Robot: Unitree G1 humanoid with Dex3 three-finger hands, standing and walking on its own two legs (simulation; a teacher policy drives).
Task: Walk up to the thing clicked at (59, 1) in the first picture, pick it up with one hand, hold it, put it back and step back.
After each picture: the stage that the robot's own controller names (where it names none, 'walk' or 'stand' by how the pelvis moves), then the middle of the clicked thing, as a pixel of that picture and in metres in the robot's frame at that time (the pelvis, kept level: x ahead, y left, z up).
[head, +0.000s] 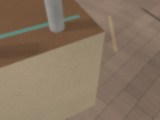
stand; (53, 3) +0.65 +0.16 +0.14
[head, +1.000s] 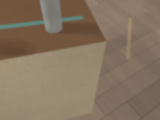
walk; (49, 0) +0.58 +0.18 +0.17
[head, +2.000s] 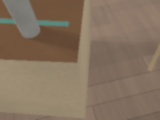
walk; (17, 2) +0.51 +0.25 +0.18
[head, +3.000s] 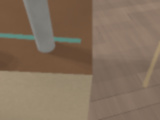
walk; (40, 20) +0.50 +0.19 +0.15
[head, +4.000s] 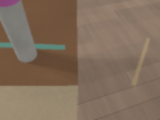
stand; (17, 28) +0.44 +0.24 +0.15
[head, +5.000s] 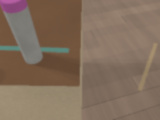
stand; (24, 33) +0.46 +0.24 +0.14
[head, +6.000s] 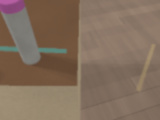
stand; (22, 33) +0.46 +0.24 +0.14
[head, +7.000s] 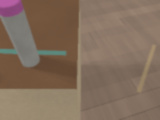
stand; (21, 36) +0.45 +0.25 +0.14
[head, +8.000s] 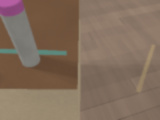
rise first; (21, 36) +0.45 +0.24 +0.14
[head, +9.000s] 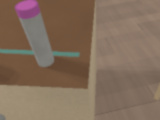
rise first; (37, 37) +0.46 +0.23 +0.15
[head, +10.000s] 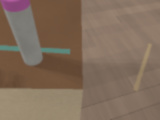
go down; (25, 32) +0.45 +0.21 +0.15
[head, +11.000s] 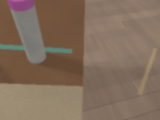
go down; (29, 32) +0.48 +0.21 +0.15
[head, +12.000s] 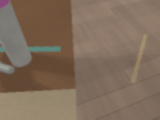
close in; (9, 32) +0.44 +0.23 +0.16
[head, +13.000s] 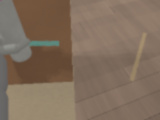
lift; (8, 26) +0.45 +0.23 +0.17
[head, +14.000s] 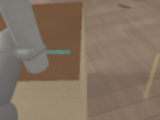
lift; (24, 30) +0.35 +0.18 +0.28
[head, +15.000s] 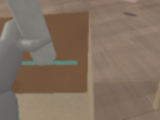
hold; (30, 20) +0.34 +0.16 +0.32
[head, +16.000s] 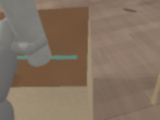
hold; (25, 21) +0.32 +0.16 +0.32
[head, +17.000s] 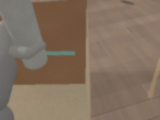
hold; (22, 25) +0.33 +0.17 +0.30
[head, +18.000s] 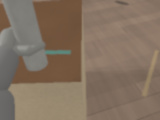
crouch; (26, 29) +0.39 +0.18 +0.25
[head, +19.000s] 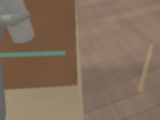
lower; out of the picture +0.46 +0.20 +0.30
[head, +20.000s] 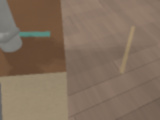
lower; out of the picture +0.49 +0.23 +0.19
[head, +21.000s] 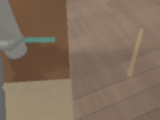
lower; (2, 21) +0.46 +0.23 +0.18
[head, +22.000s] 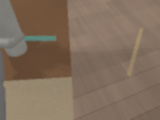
lower; (2, 19) +0.47 +0.23 +0.18
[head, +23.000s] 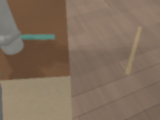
lower; out of the picture +0.47 +0.24 +0.18
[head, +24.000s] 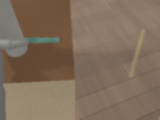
open; (3, 20) +0.46 +0.24 +0.18
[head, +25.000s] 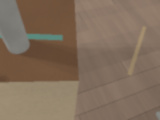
sink last; (6, 15) +0.46 +0.23 +0.18
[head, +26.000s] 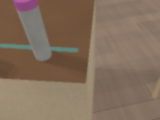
sink last; (35, 31) +0.49 +0.24 +0.15
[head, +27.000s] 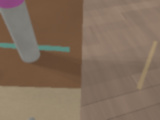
stand; (21, 29) +0.45 +0.24 +0.15
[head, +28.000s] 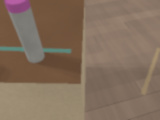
stand; (27, 32) +0.49 +0.24 +0.15
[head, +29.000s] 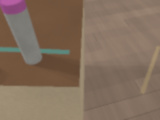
stand; (24, 34) +0.47 +0.24 +0.14
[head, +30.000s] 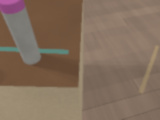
stand; (22, 33) +0.47 +0.24 +0.14
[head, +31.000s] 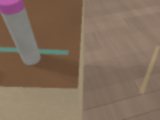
stand; (22, 34) +0.46 +0.25 +0.14
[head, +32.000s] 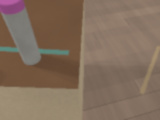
stand; (22, 34) +0.46 +0.24 +0.14
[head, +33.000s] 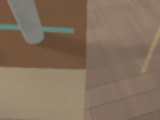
walk; (24, 9) +0.50 +0.22 +0.15
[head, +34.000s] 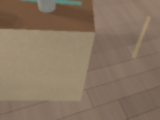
walk; out of the picture +0.65 +0.19 +0.16
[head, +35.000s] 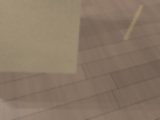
walk; out of the picture +0.92 +0.26 +0.16
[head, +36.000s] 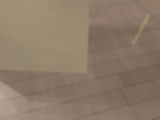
stand; out of the picture +1.09 +0.21 +0.16
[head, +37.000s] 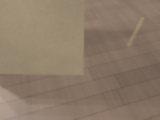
stand; out of the picture +1.11 +0.23 +0.14
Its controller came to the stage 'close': yes
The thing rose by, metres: 0.21
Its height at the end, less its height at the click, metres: +0.00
